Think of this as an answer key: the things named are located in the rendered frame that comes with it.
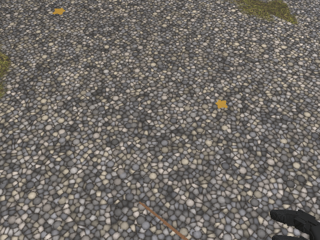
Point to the right robot hand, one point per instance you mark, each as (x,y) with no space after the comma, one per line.
(301,220)

